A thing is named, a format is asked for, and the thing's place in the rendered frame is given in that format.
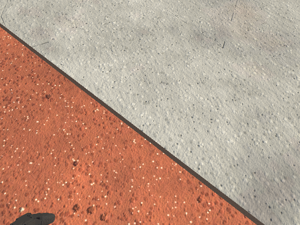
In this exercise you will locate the left robot hand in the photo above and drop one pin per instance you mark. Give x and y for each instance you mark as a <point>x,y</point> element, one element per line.
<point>34,219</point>

